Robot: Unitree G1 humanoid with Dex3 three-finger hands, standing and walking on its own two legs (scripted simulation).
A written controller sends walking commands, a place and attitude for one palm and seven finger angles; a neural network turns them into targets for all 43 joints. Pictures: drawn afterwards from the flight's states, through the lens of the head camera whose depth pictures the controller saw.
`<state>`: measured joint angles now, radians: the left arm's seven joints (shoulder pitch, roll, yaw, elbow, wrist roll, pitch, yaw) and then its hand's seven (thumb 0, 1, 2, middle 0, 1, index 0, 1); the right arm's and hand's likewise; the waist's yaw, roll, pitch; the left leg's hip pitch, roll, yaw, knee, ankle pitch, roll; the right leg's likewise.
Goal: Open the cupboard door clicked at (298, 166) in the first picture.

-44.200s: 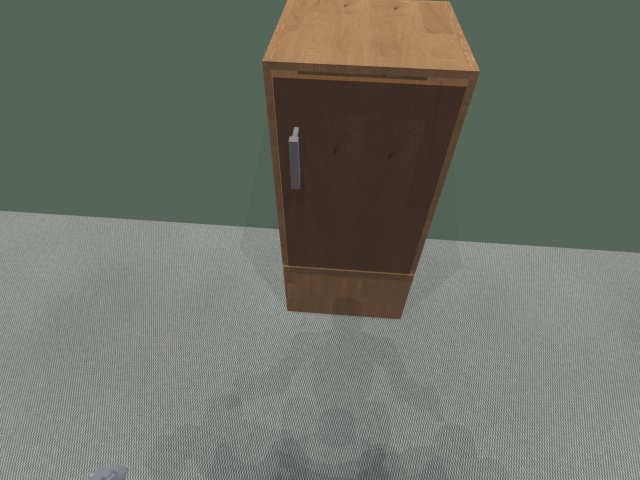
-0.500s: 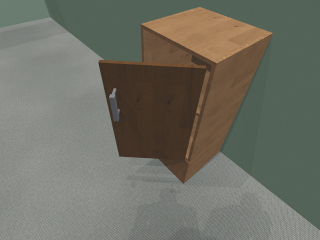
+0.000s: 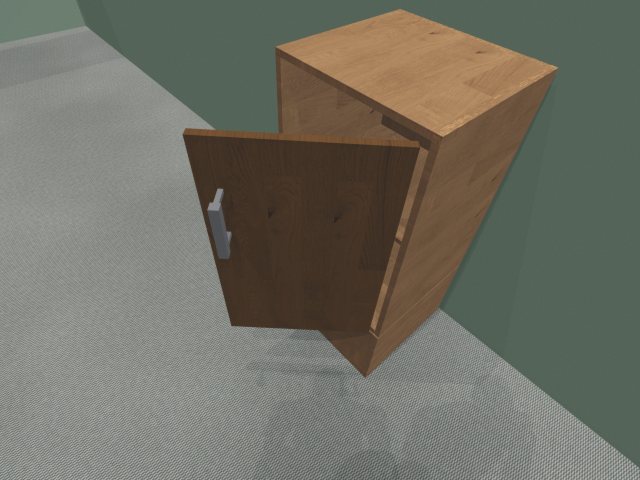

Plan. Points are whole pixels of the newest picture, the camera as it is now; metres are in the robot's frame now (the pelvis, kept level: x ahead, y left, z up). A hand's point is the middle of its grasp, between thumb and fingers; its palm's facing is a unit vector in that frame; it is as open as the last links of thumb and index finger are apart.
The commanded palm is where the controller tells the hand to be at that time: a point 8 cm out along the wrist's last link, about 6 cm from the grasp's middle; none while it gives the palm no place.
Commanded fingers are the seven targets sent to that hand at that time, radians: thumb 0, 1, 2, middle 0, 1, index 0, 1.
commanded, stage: come to a stop and stand still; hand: left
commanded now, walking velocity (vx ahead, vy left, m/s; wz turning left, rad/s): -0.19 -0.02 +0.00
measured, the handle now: (222, 224) +0.54 +0.21 -0.04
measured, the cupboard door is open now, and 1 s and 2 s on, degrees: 46 46 46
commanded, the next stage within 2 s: look again from close up in 1.32 s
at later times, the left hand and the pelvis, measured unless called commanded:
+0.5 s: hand out of the picture +0.01 +0.18 -0.16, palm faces +0.01 -0.97 -0.25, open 7.3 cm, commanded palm none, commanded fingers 0.00 0.90 0.90 -0.20 -0.30 -0.20 -0.30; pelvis -0.04 -0.01 +0.00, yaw +0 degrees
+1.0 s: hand out of the picture -0.04 +0.13 -0.17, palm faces +0.02 -0.98 -0.18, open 7.4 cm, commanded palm none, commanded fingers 0.00 0.90 0.90 -0.20 -0.30 -0.20 -0.30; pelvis -0.03 -0.03 +0.01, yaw +1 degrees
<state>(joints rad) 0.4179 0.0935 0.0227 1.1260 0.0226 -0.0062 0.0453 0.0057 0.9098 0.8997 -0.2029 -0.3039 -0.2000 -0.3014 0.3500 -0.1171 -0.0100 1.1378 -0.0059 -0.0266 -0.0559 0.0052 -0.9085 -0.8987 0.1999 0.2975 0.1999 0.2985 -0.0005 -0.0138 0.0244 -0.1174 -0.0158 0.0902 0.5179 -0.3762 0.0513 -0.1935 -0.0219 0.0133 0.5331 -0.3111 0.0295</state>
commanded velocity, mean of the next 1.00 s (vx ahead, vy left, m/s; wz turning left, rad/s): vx -0.02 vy -0.01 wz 0.00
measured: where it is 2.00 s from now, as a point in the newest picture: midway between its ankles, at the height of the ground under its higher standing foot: outside the picture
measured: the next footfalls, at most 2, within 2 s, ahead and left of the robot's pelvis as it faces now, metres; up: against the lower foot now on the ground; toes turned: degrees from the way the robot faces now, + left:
none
